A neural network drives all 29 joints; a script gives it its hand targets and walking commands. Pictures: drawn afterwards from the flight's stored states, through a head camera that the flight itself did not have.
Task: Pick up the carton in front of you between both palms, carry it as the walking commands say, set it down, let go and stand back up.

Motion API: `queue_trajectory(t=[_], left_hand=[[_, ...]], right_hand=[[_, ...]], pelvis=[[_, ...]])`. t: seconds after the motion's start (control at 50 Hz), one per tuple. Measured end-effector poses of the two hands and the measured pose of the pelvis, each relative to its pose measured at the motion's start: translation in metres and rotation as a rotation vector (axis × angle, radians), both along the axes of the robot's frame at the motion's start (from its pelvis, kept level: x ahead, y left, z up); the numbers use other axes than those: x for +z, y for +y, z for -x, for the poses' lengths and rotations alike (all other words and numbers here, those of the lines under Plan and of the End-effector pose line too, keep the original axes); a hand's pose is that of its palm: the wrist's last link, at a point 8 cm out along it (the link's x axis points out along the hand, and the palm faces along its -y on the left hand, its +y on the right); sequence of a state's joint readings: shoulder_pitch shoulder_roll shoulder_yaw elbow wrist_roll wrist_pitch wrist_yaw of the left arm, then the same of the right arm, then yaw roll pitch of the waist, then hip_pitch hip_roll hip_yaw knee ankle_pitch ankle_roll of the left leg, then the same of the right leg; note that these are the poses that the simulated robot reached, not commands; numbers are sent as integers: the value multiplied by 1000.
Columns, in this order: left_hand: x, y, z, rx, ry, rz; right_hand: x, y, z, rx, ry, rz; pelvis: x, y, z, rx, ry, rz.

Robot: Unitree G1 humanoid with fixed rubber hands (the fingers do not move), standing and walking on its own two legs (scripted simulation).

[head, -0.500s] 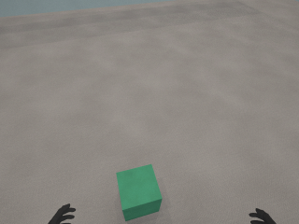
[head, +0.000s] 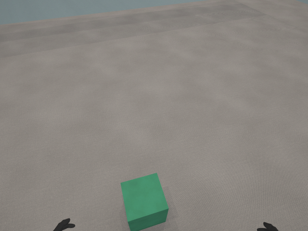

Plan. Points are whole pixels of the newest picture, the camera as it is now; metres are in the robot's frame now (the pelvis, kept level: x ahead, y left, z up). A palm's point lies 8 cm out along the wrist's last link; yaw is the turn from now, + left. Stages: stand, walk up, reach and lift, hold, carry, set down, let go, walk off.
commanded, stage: stand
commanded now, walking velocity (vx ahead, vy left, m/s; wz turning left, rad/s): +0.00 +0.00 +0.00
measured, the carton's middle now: (144, 203) +0.42 +0.08 -0.65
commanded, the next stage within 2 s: none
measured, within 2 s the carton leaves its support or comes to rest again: neither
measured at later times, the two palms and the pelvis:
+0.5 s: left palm out of the picture +0.07 +0.30 -0.11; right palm out of the picture +0.08 -0.31 -0.09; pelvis -0.02 +0.00 +0.01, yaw +0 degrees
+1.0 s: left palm out of the picture +0.06 +0.30 -0.11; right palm out of the picture +0.07 -0.31 -0.09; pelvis -0.02 +0.00 +0.01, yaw +1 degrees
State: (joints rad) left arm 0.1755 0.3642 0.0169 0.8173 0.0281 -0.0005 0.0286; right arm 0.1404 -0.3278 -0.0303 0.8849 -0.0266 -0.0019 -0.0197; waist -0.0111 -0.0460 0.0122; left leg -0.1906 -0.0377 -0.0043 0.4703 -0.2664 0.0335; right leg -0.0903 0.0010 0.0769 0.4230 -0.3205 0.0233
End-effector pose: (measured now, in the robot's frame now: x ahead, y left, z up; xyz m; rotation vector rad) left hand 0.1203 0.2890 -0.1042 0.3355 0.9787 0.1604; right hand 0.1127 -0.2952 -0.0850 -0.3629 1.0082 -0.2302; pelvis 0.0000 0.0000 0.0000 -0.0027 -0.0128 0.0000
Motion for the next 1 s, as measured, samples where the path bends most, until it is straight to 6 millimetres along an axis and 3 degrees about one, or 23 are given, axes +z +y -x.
queue_trajectory(t=[0.44, 1.0], left_hand=[[-3, 8, 44, 31, 96, -16], [-3, 15, 62, 56, 139, -27]], right_hand=[[-2, -14, 31, -16, 75, 9], [-4, -20, 40, -10, 114, 14]], pelvis=[[5, -3, 16, 6, -21, 2], [7, -4, 24, 20, -29, 3]])
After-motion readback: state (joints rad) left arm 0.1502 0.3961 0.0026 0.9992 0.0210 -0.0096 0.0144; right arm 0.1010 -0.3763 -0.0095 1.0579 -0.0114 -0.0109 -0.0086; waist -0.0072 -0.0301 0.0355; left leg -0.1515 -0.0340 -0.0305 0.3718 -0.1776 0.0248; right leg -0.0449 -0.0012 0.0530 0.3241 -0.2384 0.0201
